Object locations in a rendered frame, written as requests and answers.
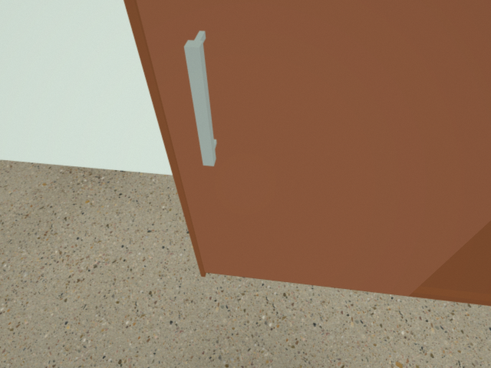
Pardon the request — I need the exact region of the handle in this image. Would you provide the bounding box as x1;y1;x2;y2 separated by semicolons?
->
184;31;217;166

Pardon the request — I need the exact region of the wardrobe door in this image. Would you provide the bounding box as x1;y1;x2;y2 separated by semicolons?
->
420;221;491;294
137;0;491;296

